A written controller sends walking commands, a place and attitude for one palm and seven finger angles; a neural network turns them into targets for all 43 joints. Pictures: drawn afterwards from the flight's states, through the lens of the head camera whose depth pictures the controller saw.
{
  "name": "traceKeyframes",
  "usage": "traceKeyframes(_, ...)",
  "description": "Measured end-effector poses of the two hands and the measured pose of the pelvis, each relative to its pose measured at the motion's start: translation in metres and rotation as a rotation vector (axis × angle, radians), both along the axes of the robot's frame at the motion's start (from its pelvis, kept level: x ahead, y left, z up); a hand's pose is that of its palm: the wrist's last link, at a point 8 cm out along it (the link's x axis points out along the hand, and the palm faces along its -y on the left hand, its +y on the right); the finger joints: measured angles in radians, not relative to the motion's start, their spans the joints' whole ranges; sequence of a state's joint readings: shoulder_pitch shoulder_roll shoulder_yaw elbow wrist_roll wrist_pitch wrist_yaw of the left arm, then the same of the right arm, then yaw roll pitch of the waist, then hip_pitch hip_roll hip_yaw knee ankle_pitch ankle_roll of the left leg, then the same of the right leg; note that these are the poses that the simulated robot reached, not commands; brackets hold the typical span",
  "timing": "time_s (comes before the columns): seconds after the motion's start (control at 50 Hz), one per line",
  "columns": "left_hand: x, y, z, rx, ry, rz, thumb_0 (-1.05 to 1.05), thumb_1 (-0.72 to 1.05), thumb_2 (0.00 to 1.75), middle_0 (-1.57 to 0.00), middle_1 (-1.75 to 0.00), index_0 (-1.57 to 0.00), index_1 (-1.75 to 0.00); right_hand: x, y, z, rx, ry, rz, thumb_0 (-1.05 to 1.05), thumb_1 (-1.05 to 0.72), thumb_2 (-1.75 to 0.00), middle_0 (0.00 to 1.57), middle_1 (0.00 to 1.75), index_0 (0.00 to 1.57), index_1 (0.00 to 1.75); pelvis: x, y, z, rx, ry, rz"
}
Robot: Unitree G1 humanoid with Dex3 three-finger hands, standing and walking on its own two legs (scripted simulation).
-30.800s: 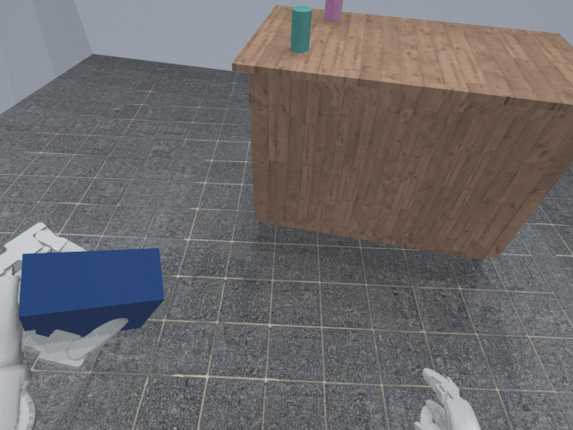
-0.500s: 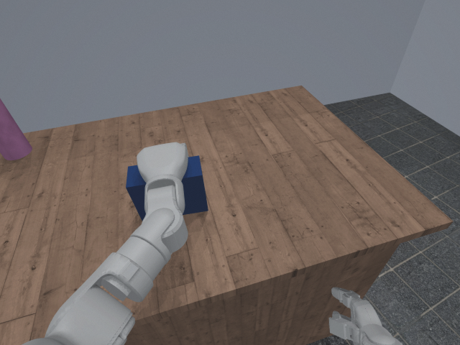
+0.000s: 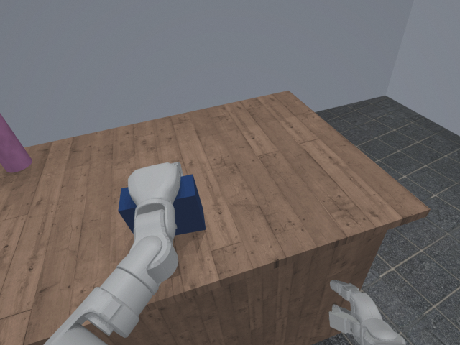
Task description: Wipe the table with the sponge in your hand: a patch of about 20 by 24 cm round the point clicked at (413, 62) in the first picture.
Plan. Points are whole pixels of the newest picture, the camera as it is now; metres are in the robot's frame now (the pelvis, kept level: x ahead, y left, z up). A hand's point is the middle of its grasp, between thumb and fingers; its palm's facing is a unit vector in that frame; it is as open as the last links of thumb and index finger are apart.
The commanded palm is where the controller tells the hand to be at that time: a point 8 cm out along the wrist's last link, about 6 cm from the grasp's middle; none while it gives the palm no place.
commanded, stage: wipe back along the third lane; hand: left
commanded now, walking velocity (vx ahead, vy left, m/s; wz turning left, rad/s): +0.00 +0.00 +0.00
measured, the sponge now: (167, 215) +0.34 +0.17 +0.07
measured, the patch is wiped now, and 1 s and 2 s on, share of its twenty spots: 0.95 0.95 0.95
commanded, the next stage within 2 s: slide back across to the middle lane in 0.44 s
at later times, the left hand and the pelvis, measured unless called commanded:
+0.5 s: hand (167, 217) +0.30 +0.15 +0.11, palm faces +0.15 -0.13 -0.98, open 9.4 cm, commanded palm +0.24 +0.14 +0.14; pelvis +0.00 -0.01 +0.00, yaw -1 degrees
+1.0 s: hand (147, 224) +0.27 +0.17 +0.13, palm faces +0.18 -0.28 -0.94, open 9.4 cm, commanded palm +0.22 +0.18 +0.17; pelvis -0.01 +0.00 +0.00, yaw -2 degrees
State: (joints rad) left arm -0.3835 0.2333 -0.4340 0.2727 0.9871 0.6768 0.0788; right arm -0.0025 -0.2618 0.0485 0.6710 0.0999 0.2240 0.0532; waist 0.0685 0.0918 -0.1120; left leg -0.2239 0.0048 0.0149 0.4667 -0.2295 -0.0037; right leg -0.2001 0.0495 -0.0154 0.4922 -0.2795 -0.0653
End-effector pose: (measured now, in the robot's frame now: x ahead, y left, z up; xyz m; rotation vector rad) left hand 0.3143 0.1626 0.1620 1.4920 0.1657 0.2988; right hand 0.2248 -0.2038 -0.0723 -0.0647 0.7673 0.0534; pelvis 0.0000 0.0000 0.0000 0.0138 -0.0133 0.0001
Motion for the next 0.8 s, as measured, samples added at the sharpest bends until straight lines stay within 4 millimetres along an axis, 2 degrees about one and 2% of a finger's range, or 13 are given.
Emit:
traceKeyframes(0.22,-0.019,-0.008,-0.001,-0.013,-0.016,-0.017,0.02,-0.45,1.11,-0.75,-1.46,-0.79,-1.42,0.0,-0.01,0.0,0.014,-0.026,-0.001,0.01,-0.91,-0.9,0.19,0.29,0.21,0.3,-0.002,-0.008,0.0,0.003,-0.018,-0.008)
traceKeyframes(0.58,-0.052,-0.013,0.003,-0.1,-0.081,-0.075,0.03,-0.45,1.1,-0.75,-1.46,-0.79,-1.42,0.0,-0.011,0.0,0.021,-0.027,0.004,0.01,-0.91,-0.9,0.19,0.29,0.2,0.3,-0.001,-0.009,-0.001,0.002,-0.031,-0.018)
traceKeyframes(0.8,-0.061,-0.003,0.008,-0.182,-0.101,-0.096,0.01,-0.45,1.1,-0.75,-1.46,-0.79,-1.42,-0.003,-0.006,0.003,0.0,-0.036,-0.014,0.01,-0.91,-0.9,0.19,0.29,0.19,0.29,-0.004,-0.006,-0.001,0.002,-0.04,-0.031)
